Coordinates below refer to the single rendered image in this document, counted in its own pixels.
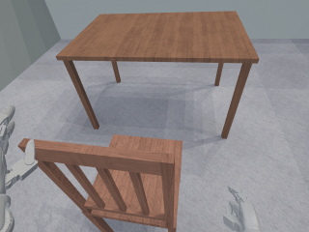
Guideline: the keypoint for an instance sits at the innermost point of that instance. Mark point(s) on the table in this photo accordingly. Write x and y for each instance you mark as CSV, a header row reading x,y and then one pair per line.
x,y
183,37

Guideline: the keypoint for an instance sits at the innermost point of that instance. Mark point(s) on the right robot hand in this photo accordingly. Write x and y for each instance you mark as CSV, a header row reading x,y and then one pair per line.
x,y
246,216

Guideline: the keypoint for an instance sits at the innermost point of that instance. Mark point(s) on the left robot hand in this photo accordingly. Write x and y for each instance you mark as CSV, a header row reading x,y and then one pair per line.
x,y
24,167

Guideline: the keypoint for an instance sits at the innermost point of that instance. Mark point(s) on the left robot forearm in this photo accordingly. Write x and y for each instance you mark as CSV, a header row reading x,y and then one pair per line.
x,y
6,215

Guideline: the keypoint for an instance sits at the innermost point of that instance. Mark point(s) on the chair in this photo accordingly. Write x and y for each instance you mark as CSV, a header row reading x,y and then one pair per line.
x,y
138,178

